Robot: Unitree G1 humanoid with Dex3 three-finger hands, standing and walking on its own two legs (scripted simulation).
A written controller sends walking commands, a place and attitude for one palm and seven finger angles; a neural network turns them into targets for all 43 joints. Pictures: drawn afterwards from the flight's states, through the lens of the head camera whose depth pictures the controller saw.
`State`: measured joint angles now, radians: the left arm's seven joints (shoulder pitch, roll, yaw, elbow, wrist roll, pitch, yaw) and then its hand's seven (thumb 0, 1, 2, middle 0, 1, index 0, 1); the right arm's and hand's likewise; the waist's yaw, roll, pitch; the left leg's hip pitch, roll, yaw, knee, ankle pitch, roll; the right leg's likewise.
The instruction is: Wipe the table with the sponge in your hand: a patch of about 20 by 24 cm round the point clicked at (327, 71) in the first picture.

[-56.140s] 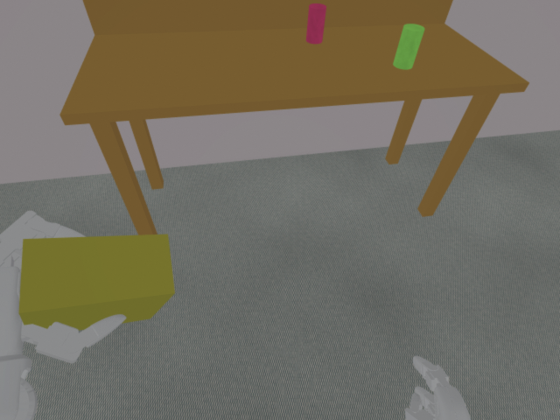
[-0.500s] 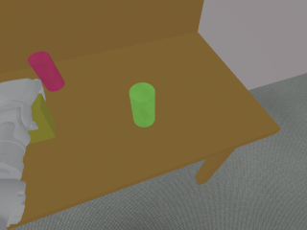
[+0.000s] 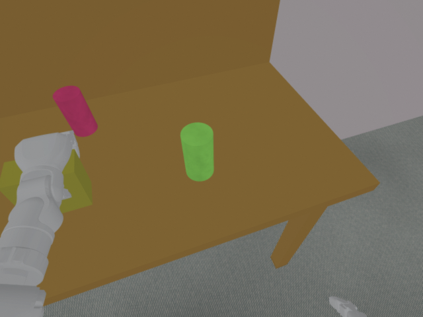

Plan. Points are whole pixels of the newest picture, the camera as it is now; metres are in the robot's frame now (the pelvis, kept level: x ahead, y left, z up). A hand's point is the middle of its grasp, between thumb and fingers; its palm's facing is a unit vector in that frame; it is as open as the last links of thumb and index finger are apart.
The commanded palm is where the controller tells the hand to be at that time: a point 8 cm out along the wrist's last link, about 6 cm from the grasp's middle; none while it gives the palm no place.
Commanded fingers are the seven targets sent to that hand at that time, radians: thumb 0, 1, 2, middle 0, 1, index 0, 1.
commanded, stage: wipe back along the middle lane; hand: left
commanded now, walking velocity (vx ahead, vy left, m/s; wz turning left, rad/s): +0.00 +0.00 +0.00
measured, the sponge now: (56, 191) +0.35 +0.37 +0.00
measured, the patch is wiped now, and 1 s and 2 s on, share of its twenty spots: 0.55 0.70 0.70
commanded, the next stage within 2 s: slide across to the third lane in 1.08 s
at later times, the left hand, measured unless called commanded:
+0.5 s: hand (56, 185) +0.33 +0.32 +0.07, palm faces +0.00 +0.00 -1.00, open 10.5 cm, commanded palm +0.28 +0.30 +0.09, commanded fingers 0.00 0.10 1.30 -1.20 -1.60 -1.20 -1.60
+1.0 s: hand (54, 213) +0.27 +0.30 +0.07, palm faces +0.04 -0.01 -1.00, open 10.5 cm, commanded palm +0.22 +0.27 +0.08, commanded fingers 0.00 0.10 1.30 -1.20 -1.60 -1.20 -1.60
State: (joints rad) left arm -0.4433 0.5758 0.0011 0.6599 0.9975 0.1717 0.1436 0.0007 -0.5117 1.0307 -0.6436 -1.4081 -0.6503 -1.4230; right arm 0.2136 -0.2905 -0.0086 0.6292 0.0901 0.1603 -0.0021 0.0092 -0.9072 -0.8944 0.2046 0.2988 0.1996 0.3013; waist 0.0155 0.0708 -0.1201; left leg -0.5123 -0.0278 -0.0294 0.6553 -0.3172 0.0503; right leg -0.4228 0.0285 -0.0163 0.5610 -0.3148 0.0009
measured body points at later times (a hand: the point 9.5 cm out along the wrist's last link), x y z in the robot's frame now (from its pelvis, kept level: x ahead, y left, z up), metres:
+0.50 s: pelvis +0.01 +0.00 +0.00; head +0.03 -0.02 +0.45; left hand +0.32 +0.32 +0.12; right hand +0.17 -0.24 -0.11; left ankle +0.00 +0.08 -0.73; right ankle -0.03 -0.13 -0.73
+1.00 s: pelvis +0.01 +0.00 +0.00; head +0.02 -0.03 +0.45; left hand +0.26 +0.30 +0.12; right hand +0.21 -0.23 -0.10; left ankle +0.00 +0.08 -0.73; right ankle -0.03 -0.13 -0.73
